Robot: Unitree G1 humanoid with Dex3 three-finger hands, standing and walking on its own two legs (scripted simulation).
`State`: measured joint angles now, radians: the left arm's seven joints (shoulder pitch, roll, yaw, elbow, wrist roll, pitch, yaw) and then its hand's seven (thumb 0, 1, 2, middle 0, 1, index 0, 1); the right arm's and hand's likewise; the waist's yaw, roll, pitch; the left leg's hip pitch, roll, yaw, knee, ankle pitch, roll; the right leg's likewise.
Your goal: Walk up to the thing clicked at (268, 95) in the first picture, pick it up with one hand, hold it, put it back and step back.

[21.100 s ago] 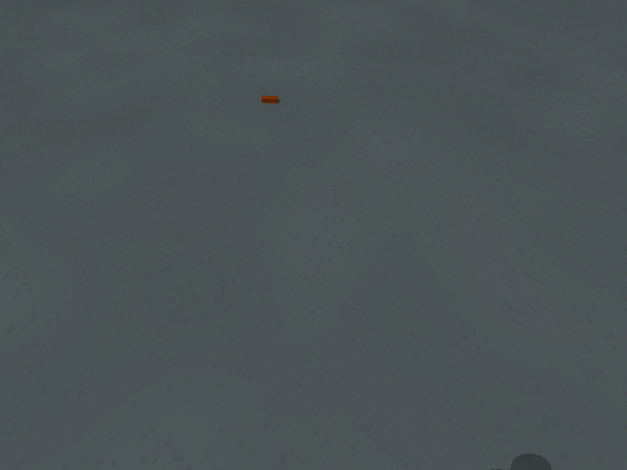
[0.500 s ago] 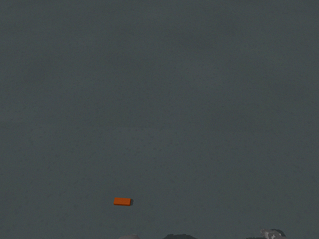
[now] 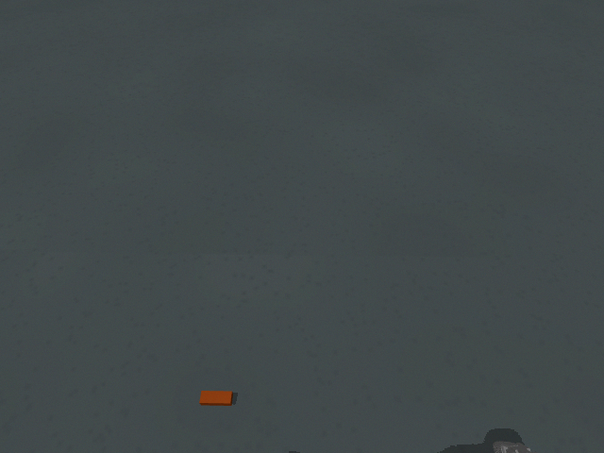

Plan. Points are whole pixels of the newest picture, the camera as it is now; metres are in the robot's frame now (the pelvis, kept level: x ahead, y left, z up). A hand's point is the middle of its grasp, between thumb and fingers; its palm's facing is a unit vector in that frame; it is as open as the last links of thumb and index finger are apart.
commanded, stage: walk up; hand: left
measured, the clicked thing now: (216, 398) +0.40 +0.26 -0.77
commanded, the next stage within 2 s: stand in 0.34 s
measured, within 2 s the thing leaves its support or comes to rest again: neither
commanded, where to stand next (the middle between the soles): +0.01 +0.02 m, yaw +0 degrees
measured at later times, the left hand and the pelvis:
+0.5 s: hand out of the picture +0.10 +0.26 -0.16, palm faces -0.03 -0.94 -0.33, open 7.3 cm; pelvis +0.01 +0.01 +0.00, yaw +0 degrees
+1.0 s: hand out of the picture +0.07 +0.27 -0.16, palm faces -0.02 -0.94 -0.33, open 7.4 cm; pelvis +0.01 +0.02 +0.00, yaw +1 degrees
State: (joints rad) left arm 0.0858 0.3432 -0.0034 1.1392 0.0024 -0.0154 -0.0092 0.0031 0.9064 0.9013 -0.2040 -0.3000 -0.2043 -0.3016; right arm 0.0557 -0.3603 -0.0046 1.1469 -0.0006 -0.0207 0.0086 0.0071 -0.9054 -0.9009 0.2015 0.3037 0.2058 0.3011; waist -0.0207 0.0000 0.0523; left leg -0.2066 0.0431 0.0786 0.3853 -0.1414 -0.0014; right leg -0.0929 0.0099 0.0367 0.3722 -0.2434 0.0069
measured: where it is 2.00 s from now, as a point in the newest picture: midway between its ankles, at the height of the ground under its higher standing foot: outside the picture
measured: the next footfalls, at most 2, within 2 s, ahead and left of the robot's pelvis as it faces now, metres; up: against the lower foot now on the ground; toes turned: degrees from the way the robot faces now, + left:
none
